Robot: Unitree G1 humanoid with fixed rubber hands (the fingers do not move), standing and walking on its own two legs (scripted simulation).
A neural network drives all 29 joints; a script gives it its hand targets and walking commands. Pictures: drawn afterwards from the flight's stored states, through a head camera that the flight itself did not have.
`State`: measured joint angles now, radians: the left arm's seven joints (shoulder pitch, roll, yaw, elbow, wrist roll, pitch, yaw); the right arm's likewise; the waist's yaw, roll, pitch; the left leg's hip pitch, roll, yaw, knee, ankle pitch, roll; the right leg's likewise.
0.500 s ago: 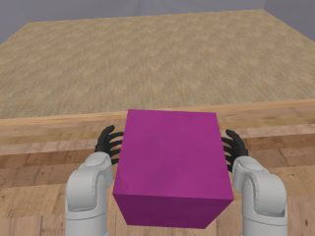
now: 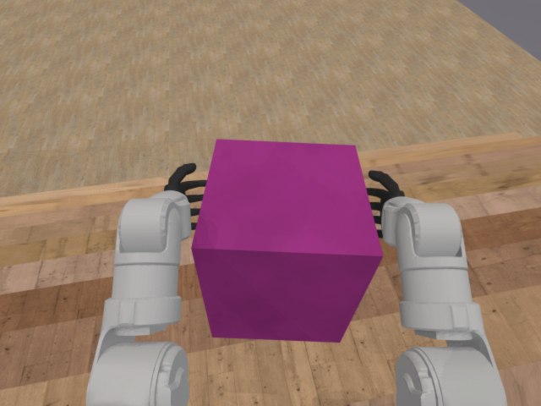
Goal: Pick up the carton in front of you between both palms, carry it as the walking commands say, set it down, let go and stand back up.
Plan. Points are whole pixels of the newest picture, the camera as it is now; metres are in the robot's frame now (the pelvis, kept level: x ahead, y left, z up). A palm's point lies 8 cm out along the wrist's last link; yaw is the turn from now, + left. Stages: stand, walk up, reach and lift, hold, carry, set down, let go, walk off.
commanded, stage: carry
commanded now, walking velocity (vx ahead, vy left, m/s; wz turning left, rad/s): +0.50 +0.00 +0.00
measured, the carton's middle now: (280, 245) +0.37 -0.03 +0.02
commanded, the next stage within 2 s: none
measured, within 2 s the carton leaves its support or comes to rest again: neither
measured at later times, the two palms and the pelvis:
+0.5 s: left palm (197, 115) +0.70 +0.12 +0.02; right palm (330, 111) +0.72 -0.18 +0.01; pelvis +0.36 -0.04 -0.16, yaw -1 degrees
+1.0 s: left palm (251, 116) +1.09 +0.00 -0.27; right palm (331, 129) +1.03 -0.30 -0.31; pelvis +0.71 -0.08 -0.36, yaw +0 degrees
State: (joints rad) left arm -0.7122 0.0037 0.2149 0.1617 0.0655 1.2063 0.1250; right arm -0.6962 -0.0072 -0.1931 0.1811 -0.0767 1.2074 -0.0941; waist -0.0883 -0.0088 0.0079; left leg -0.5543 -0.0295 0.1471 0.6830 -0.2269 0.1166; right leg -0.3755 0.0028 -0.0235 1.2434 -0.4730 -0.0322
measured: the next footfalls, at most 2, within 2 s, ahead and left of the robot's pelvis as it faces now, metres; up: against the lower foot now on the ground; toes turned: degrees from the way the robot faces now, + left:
right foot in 0.42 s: +0.42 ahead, -0.04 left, -0.17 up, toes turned -1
left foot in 0.86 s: +0.71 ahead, -0.03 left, -0.35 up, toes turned -1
